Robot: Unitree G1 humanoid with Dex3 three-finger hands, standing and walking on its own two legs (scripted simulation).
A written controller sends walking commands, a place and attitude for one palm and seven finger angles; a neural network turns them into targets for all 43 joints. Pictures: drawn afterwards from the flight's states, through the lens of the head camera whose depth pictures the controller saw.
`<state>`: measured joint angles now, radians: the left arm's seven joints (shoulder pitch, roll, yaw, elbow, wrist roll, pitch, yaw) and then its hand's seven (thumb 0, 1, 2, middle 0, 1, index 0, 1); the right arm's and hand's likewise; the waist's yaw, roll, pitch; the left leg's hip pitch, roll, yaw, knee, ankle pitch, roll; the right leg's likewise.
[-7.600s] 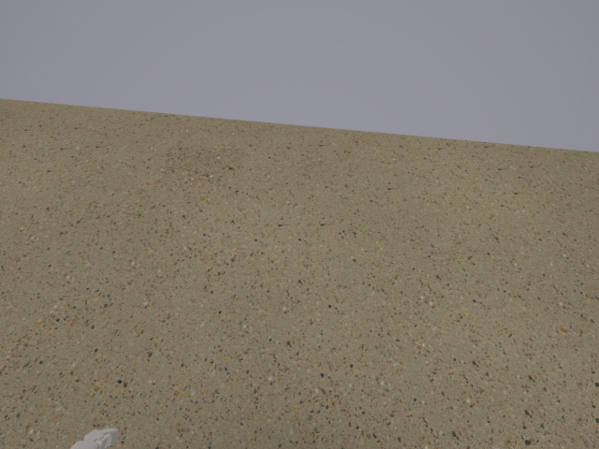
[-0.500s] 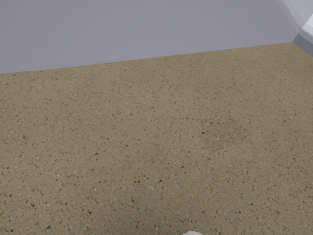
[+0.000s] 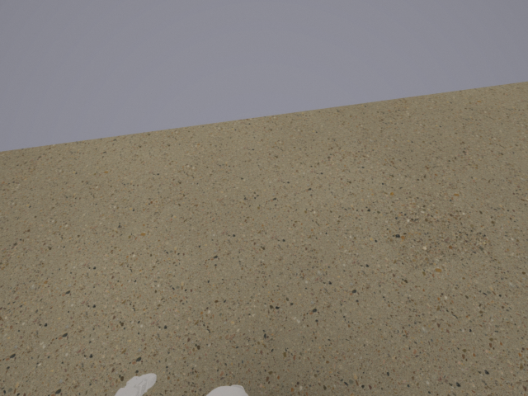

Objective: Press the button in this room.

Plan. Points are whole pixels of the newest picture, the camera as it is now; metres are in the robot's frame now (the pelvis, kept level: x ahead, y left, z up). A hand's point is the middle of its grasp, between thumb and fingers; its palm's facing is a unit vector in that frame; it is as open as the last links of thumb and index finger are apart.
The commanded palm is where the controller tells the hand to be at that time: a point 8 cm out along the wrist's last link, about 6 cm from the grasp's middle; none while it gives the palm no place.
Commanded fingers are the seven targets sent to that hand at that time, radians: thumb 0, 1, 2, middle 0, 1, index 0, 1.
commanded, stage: turn or walk to find it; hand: left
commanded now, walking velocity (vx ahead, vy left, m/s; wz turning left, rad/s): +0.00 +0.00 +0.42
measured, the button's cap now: out of the picture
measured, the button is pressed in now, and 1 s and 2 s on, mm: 0 0 0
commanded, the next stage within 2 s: none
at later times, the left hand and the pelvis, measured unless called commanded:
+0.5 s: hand out of the picture -0.07 +0.25 -0.18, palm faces +0.28 -0.92 -0.25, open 7.4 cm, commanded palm none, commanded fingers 0.00 0.90 0.90 -0.20 -0.30 -0.20 -0.30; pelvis -0.04 +0.04 +0.00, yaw +13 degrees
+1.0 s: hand out of the picture -0.06 +0.19 -0.14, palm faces +0.44 -0.85 -0.28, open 7.4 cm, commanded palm none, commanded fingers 0.00 0.90 0.90 -0.20 -0.30 -0.20 -0.30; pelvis -0.05 -0.02 +0.01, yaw +27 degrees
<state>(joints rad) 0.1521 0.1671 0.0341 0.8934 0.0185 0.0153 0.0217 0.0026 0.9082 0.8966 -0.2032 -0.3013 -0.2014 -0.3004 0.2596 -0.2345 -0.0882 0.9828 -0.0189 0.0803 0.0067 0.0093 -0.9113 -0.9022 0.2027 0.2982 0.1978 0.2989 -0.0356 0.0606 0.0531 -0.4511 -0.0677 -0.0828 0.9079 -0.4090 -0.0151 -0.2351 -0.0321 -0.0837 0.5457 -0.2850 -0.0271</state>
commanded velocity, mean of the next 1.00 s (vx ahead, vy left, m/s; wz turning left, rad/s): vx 0.00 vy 0.00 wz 0.42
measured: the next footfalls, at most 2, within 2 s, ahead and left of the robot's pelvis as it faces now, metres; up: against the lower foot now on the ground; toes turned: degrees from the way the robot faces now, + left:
left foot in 0.36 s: -0.04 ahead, +0.15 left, +0.00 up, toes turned +14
right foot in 0.78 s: +0.03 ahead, -0.08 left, +0.00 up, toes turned +16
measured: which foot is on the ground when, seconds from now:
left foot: up 0.00-0.34, down 0.36-0.78, up 0.80-1.00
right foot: down 0.00-0.36, up 0.38-0.76, down 0.78-1.00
